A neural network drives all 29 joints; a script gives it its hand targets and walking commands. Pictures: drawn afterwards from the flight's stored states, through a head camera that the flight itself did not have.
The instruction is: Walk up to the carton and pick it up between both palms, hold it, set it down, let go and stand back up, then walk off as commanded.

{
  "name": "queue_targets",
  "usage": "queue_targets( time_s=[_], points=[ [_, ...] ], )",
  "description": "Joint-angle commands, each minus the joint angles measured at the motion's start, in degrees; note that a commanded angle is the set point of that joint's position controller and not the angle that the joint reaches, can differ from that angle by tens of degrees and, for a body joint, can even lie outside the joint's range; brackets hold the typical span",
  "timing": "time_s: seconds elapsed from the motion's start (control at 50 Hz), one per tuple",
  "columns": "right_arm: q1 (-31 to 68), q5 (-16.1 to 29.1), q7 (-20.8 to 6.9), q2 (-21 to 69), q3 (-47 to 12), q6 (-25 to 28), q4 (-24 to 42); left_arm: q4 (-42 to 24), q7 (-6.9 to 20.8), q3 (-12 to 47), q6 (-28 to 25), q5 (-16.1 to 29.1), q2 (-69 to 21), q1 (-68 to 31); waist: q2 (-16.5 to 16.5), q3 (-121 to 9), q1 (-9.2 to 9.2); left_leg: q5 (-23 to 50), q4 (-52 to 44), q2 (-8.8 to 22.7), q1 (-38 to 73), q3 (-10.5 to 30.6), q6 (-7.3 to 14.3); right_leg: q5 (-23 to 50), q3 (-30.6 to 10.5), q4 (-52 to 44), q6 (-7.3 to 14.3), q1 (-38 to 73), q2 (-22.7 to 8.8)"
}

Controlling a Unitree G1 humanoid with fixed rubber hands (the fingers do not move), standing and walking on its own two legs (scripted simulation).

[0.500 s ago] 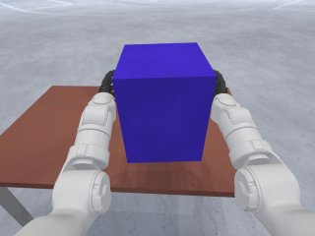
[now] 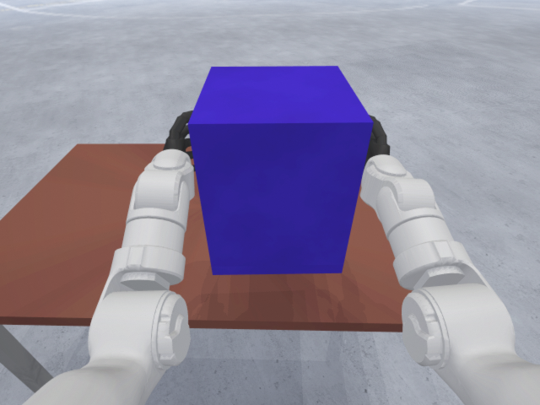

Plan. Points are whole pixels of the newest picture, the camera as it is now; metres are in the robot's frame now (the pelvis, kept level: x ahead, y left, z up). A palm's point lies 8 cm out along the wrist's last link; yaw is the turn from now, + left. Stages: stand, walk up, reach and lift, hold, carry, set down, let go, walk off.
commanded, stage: reach and lift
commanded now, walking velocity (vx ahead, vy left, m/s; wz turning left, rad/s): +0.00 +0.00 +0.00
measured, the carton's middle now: (276, 169) +0.41 +0.01 +0.20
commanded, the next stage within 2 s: hold in 0.52 s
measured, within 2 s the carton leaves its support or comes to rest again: neither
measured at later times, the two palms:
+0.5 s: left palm (171, 149) +0.39 +0.16 +0.25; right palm (375, 151) +0.39 -0.13 +0.24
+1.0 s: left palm (173, 140) +0.37 +0.15 +0.27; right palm (389, 150) +0.37 -0.14 +0.25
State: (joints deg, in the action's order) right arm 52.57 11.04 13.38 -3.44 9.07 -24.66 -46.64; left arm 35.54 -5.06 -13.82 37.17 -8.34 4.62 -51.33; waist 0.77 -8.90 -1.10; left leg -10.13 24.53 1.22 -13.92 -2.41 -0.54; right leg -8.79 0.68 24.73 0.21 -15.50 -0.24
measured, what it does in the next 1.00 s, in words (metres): stands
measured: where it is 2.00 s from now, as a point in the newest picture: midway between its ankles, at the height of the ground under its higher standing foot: outside the picture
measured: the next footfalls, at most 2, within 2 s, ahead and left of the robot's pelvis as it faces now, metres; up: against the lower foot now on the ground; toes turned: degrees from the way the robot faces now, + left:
none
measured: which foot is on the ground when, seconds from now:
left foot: down 0.00-1.00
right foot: down 0.00-1.00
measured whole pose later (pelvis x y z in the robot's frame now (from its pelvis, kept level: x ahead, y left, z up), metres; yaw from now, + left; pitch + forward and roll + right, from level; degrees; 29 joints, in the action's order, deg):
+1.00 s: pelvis +0.00 +0.00 +0.00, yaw +0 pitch -2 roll +0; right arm 51.0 17.5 17.9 -4.6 6.4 -36.0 -31.8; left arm 21.7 -3.4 -13.8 48.8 -8.4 5.1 -51.2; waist 0.8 -8.9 -2.9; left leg -10.1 24.5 1.2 -12.9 -2.4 -0.5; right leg -8.8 0.7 24.7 0.3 -14.4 -0.2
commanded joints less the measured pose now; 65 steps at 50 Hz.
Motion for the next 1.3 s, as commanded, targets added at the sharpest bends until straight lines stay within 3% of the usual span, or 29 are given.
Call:
queue_targets(
  time_s=[0.0,0.12,0.24,0.64,0.82,1.06,1.28],
  points=[
    [58.2,10.9,-7.1,42.4,-24.1,0.6,20.7,-13.7,7.8,15.1,-3.5,6.9,-38.0,-47.9,-0.2,-23.8,0.26,7.1,-4.0,-5.0,6.0,3.9,0.9,9.2,0.1,-7.3,-2.3,20.8,4.3],
    [56.8,10.2,-7.1,40.9,-22.7,-1.0,18.0,-12.4,8.5,13.3,-2.0,5.4,-36.6,-47.5,-0.3,-19.9,0.02,3.2,-5.2,-4.7,5.3,3.8,1.3,4.1,0.2,-8.3,-2.0,18.8,4.2],
    [57.0,11.8,-7.2,41.3,-23.0,-1.9,18.0,-15.5,8.3,14.5,-1.7,7.1,-36.9,-50.5,-1.0,-23.0,-0.22,5.6,-4.7,-4.6,5.7,4.1,0.7,7.0,0.0,-7.5,-1.9,19.8,4.5],
    [55.6,17.1,-4.5,38.4,-27.0,-7.1,30.1,-21.5,9.2,17.8,4.1,7.5,-37.6,-44.6,-1.5,-25.6,-1.80,9.9,-3.3,-4.9,7.3,4.3,0.1,13.8,-0.9,-7.1,-1.7,23.9,5.3],
    [52.2,18.1,-4.0,35.4,-26.3,-9.7,31.3,-23.9,10.1,17.7,6.9,6.5,-37.7,-41.8,-2.8,-23.5,-3.09,9.4,-4.1,-4.4,7.9,4.6,-0.6,13.0,-1.0,-7.4,-1.1,23.7,5.7],
    [53.7,18.1,-5.0,34.8,-25.6,-10.9,30.5,-21.9,10.2,15.5,8.3,4.9,-37.1,-42.4,-2.4,-19.6,-1.79,3.0,-6.1,-4.0,5.5,4.4,0.1,6.2,-1.0,-8.3,-0.5,21.1,5.5],
    [56.9,17.3,-6.1,36.4,-24.8,-9.7,29.0,-21.4,9.2,16.5,6.8,7.2,-38.2,-47.4,-2.2,-21.7,-1.73,0.2,-6.4,-3.9,4.1,4.5,0.2,3.5,-1.1,-8.2,-0.2,19.3,5.3]
  ],
)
